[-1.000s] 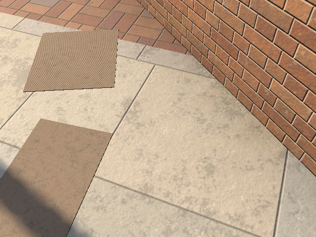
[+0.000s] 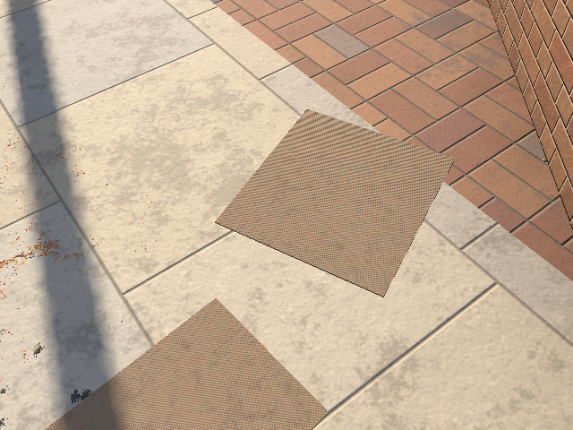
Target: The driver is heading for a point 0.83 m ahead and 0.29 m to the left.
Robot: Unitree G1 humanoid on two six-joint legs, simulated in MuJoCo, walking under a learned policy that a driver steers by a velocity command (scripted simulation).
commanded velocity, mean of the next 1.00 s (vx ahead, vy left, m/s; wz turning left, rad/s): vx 0.50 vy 0.00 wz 0.58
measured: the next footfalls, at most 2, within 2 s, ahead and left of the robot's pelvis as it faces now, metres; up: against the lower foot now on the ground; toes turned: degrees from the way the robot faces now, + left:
left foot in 0.16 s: +0.24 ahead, +0.11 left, +0.00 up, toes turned +10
right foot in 0.70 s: +0.59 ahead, +0.04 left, +0.00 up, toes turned +27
